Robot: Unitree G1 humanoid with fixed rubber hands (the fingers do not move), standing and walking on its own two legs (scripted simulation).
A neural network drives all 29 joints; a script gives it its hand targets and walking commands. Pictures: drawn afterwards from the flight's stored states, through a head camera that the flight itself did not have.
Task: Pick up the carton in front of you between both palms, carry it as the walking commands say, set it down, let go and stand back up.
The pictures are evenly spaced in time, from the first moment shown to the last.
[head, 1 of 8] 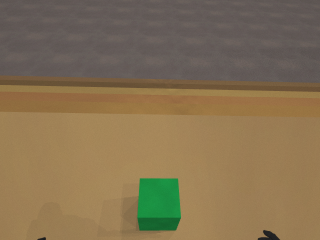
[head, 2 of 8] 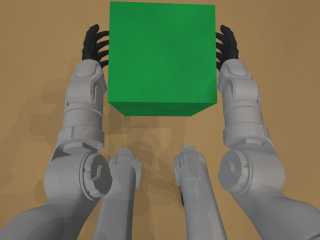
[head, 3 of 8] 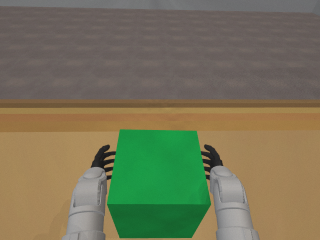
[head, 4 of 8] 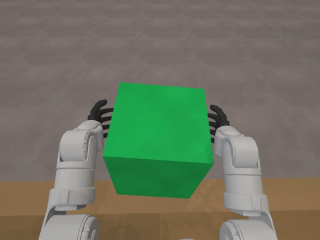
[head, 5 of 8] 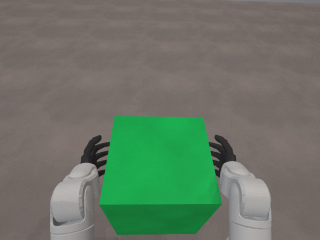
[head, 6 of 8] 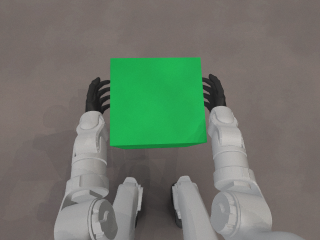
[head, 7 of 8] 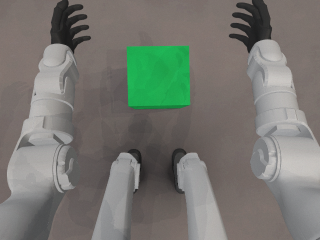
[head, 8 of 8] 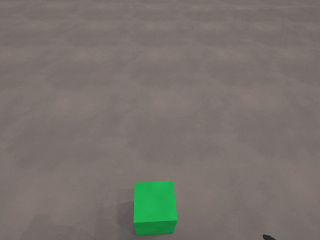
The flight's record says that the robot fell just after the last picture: no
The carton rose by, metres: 0.68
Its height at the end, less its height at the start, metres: -0.85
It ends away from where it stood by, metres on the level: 4.76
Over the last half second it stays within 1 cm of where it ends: yes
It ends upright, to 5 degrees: yes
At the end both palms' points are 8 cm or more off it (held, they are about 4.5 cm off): yes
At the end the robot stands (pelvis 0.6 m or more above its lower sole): yes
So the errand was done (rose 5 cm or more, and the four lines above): yes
